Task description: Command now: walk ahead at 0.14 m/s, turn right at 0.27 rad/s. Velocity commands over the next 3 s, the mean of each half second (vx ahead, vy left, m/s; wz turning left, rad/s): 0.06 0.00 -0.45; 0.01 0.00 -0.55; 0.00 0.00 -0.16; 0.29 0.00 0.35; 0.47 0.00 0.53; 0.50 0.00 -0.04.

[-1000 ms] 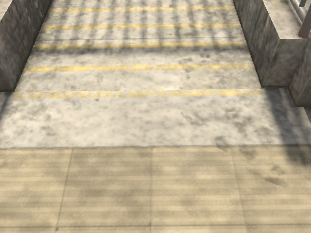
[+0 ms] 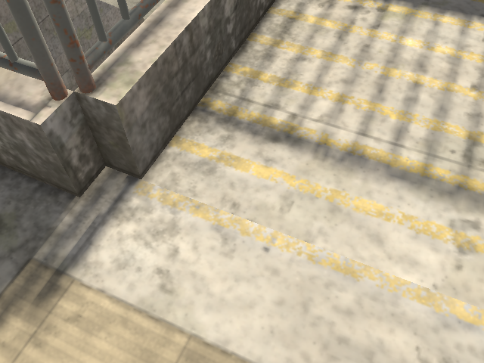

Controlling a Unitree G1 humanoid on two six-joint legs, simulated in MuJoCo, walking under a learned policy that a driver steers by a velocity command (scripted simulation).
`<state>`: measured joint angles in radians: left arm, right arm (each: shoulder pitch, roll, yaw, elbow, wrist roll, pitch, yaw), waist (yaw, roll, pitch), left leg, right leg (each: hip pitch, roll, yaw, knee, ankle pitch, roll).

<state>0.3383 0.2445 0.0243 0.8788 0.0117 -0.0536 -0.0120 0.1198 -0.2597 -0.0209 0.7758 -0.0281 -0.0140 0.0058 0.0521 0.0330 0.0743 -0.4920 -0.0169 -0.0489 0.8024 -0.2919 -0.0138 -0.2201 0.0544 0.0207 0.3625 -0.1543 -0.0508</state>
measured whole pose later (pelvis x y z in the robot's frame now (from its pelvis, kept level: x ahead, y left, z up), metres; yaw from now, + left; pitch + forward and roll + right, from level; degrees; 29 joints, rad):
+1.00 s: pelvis +0.01 +0.00 +0.00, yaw -34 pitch +1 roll +1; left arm 0.25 0.30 0.07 0.73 0.02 0.05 -0.01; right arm 0.15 -0.29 -0.04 0.73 -0.01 0.05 -0.03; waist 0.03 -0.01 0.06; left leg -0.37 -0.03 -0.05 0.74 -0.40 -0.02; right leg -0.26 0.14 0.20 0.46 -0.20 -0.07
